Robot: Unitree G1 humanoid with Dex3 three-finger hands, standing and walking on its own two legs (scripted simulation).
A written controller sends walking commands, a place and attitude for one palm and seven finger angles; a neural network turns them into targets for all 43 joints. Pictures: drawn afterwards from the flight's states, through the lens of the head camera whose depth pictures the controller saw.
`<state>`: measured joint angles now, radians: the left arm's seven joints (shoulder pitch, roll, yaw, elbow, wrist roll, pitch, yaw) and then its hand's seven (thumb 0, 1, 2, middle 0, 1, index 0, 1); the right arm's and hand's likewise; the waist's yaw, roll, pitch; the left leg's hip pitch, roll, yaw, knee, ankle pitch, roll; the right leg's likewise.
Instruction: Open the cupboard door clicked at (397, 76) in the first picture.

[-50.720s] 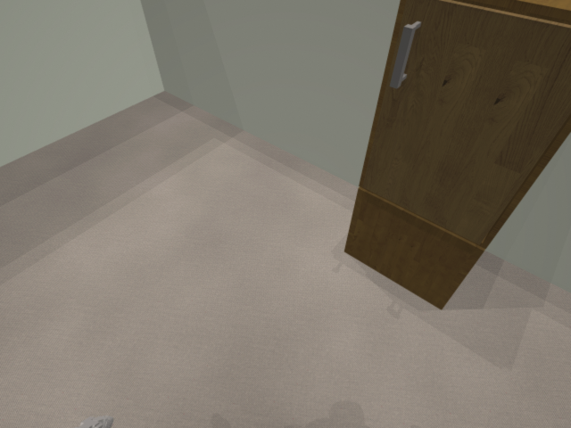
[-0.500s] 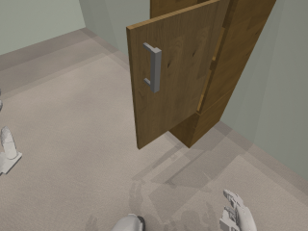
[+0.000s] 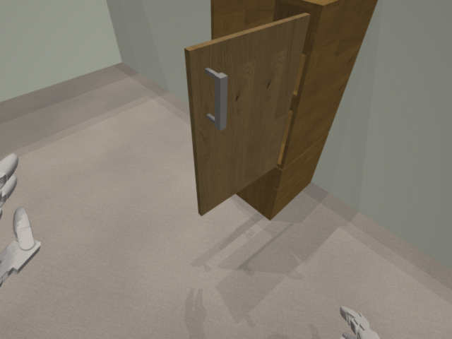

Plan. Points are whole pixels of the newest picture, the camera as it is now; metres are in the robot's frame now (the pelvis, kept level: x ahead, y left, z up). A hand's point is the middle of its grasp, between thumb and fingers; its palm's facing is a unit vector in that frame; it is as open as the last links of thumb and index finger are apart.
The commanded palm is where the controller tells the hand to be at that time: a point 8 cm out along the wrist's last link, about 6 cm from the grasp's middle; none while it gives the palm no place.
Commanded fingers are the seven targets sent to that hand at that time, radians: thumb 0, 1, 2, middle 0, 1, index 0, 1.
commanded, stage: stop stepping back and stand still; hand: left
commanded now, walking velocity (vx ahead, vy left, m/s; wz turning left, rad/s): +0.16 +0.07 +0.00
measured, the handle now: (215, 99) +0.60 +0.08 +0.13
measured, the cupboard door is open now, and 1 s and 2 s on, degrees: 86 86 86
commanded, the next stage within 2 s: let the arm hang, fingers relaxed in 0.38 s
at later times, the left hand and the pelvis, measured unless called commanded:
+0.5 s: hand (34, 242) +0.20 +0.28 +0.15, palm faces +0.39 -0.78 -0.49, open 7.4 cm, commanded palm none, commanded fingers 0.00 0.90 0.90 -0.20 -0.30 -0.20 -0.30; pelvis +0.00 +0.02 +0.00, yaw +1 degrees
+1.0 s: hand out of the picture -0.06 +0.20 -0.17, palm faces +0.07 -0.97 -0.23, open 7.2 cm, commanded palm none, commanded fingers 0.00 0.90 0.90 -0.20 -0.30 -0.20 -0.30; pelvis -0.01 +0.02 +0.00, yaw +4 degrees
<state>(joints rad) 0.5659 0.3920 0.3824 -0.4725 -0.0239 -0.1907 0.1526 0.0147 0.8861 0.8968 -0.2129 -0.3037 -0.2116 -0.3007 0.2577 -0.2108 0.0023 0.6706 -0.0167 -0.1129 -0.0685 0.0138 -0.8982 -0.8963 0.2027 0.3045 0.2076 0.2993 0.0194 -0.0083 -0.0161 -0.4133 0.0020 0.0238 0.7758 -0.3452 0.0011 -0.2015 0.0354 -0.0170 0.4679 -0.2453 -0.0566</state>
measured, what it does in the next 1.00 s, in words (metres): steps on the spot: left foot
